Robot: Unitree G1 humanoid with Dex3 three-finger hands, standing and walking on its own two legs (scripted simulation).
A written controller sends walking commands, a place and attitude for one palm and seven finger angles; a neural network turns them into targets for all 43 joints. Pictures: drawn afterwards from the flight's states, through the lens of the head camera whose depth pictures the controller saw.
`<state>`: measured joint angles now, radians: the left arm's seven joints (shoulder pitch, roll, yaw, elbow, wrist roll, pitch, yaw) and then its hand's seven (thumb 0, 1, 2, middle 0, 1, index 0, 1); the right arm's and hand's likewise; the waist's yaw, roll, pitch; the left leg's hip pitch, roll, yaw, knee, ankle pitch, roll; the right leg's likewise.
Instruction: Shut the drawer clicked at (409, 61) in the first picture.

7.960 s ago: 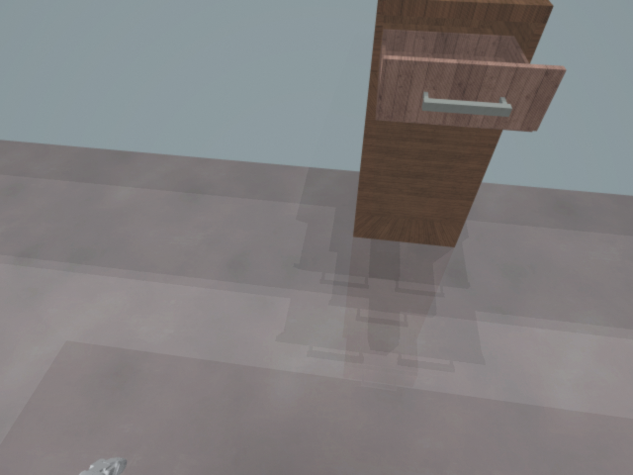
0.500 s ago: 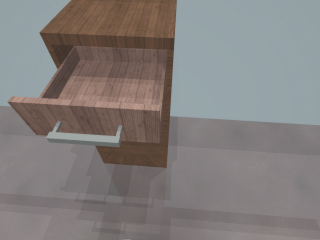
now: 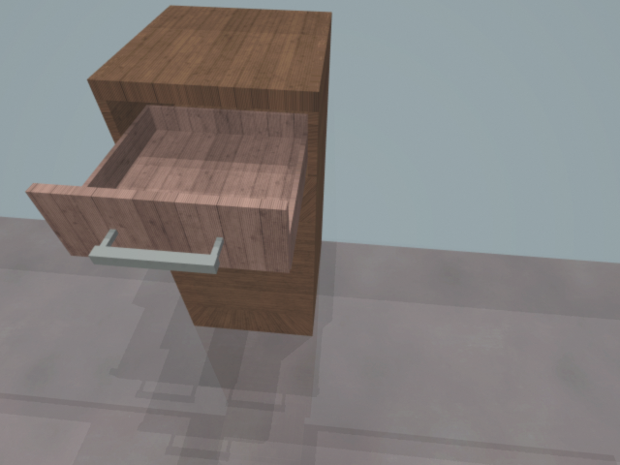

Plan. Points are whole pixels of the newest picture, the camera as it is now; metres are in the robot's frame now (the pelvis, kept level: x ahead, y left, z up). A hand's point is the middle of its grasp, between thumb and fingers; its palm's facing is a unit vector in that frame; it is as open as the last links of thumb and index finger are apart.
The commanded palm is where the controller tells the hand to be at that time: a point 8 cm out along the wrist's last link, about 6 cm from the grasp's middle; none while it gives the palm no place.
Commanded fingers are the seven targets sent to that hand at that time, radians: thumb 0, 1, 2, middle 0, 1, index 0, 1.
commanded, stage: come to a stop and stand still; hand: left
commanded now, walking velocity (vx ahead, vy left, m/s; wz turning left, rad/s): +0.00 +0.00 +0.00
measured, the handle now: (160, 249) +0.41 +0.26 +0.03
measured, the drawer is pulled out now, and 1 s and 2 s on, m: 0.27 0.27 0.27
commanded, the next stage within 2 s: look again from close up in 0.20 s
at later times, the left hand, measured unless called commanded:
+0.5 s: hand out of the picture -0.02 +0.19 -0.18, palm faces +0.02 -0.98 -0.17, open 7.4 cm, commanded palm none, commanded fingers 0.00 0.90 0.90 -0.20 -0.30 -0.20 -0.30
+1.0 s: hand out of the picture +0.02 +0.22 -0.18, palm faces +0.01 -0.98 -0.18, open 7.4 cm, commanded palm none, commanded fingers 0.00 0.90 0.90 -0.20 -0.30 -0.20 -0.30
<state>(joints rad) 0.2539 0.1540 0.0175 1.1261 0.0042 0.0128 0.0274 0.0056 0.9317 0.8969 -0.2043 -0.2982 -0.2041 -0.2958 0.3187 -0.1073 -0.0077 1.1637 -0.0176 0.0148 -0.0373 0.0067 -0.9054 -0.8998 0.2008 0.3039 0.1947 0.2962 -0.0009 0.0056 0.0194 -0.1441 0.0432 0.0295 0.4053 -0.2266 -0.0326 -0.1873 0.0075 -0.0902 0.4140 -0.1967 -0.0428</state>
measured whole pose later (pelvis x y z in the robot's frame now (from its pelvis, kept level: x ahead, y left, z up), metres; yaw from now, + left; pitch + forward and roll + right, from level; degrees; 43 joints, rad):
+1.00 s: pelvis +0.02 +0.05 +0.00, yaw -1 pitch -2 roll +0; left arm 0.30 0.14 -0.01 1.10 0.02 0.00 0.03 0.01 0.91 0.90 -0.20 -0.30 -0.20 -0.30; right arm 0.29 -0.16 0.02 1.11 -0.02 -0.02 -0.02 0.01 -0.91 -0.90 0.20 0.30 0.20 0.30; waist 0.00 0.00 0.03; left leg -0.15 -0.03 0.06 0.47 -0.29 0.04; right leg -0.20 -0.06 -0.05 0.49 -0.25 0.03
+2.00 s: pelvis +0.01 +0.04 -0.01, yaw -2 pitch -2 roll +1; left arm 0.26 0.16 -0.02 1.02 0.01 0.02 0.02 0.01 0.91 0.90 -0.20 -0.30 -0.20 -0.30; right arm 0.26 -0.20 0.01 0.99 -0.02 0.00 -0.02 0.01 -0.92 -0.90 0.20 0.30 0.20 0.30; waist -0.01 0.04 0.02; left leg -0.14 -0.02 0.08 0.48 -0.30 0.03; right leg -0.24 -0.04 -0.05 0.52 -0.25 0.00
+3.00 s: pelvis +0.04 +0.02 +0.00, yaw -1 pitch -1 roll +0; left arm 0.28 0.15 -0.01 1.12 0.01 -0.01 0.03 0.01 0.92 0.90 -0.20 -0.30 -0.20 -0.30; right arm 0.27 -0.14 0.02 1.14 -0.02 -0.02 -0.04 0.01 -0.91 -0.90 0.20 0.30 0.19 0.30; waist 0.00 0.00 0.03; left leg -0.10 0.02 0.05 0.40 -0.29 -0.01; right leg -0.19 -0.01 -0.08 0.45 -0.25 -0.03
